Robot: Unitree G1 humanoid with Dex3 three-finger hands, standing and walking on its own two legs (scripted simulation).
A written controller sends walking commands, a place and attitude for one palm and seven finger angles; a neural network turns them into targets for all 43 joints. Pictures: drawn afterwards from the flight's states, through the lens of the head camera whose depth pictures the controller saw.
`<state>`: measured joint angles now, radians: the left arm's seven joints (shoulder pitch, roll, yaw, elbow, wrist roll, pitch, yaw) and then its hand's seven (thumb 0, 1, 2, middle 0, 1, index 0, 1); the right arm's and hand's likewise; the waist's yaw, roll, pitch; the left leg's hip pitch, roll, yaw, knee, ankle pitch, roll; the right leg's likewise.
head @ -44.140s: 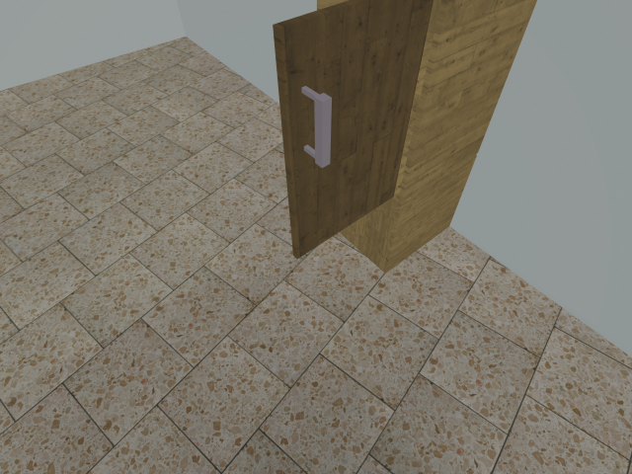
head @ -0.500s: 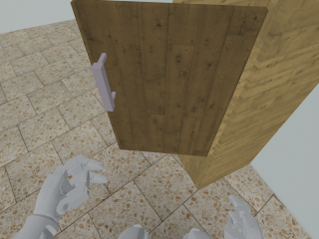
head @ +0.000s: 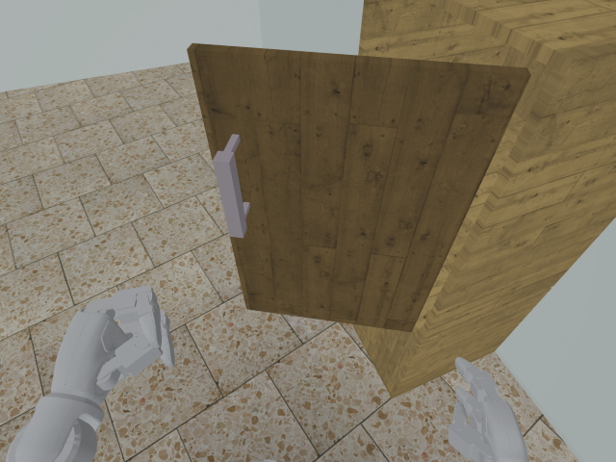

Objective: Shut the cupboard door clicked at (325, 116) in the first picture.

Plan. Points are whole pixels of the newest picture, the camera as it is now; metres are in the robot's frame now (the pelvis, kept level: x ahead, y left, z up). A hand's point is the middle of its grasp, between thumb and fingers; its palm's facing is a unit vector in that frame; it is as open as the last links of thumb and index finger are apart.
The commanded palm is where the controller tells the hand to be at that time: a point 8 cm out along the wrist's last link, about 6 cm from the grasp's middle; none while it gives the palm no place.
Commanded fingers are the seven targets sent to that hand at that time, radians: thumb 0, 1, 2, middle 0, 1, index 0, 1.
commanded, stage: raise the hand and make a fist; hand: left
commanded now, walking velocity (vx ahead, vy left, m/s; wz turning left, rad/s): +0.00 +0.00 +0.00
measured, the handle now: (236, 188) +0.46 +0.15 +0.11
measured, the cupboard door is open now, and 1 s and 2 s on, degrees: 59 59 59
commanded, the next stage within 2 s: bring the fist close to the handle in 0.62 s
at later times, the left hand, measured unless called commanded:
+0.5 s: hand (181, 334) +0.23 +0.16 +0.11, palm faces -0.08 -1.00 -0.03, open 3.1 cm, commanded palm +0.21 +0.22 +0.12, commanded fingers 0.00 0.90 0.90 -1.30 -1.50 -1.30 -1.50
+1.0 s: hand (190, 307) +0.25 +0.15 +0.12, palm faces -0.09 -1.00 -0.03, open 3.1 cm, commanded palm +0.24 +0.21 +0.12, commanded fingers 0.00 0.90 0.90 -1.30 -1.50 -1.30 -1.50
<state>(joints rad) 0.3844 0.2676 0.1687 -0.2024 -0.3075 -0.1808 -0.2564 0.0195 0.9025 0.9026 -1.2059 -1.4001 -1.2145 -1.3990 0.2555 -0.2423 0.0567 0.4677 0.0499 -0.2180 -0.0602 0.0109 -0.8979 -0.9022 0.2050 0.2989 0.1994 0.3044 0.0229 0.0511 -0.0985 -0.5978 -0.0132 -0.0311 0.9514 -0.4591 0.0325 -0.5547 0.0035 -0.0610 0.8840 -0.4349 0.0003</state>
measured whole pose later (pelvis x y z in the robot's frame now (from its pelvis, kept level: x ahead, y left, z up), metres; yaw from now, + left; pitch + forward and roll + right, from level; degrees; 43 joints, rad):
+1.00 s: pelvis +0.00 -0.01 +0.02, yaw +0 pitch +3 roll -1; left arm 0.17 0.25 0.14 -0.06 -0.30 -0.14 -0.28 0.02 0.90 0.90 -1.30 -1.50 -1.30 -1.50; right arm 0.26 -0.26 0.06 0.56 0.05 -0.24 -0.07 0.01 -0.90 -0.90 0.21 0.30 0.20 0.30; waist 0.02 0.05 -0.04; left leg -0.48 -0.01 -0.03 0.82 -0.40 0.02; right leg -0.45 0.00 -0.06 0.78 -0.39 -0.02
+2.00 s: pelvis +0.01 -0.02 +0.02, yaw -2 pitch +4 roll +0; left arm -0.20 0.22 0.14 0.34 -0.22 -0.13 -0.18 0.02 0.90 0.90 -1.29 -1.50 -1.30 -1.50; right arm 0.27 -0.26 0.04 0.59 0.05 -0.11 -0.04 0.01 -0.90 -0.90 0.20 0.30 0.20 0.30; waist -0.02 0.04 -0.04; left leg -0.45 0.00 0.01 0.75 -0.37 0.00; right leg -0.46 0.01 -0.02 0.76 -0.38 -0.03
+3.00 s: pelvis -0.01 -0.01 +0.01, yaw -1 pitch +9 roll -1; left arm -0.75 0.29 0.13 0.95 -0.21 -0.25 -0.32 0.02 0.90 0.90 -1.30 -1.50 -1.31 -1.50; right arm 0.31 -0.28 0.04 0.65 0.04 -0.07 -0.04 0.01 -0.90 -0.90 0.21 0.30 0.20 0.30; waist -0.09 0.03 -0.05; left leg -0.61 -0.02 0.00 0.83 -0.38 0.03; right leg -0.60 0.00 -0.02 0.81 -0.37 -0.01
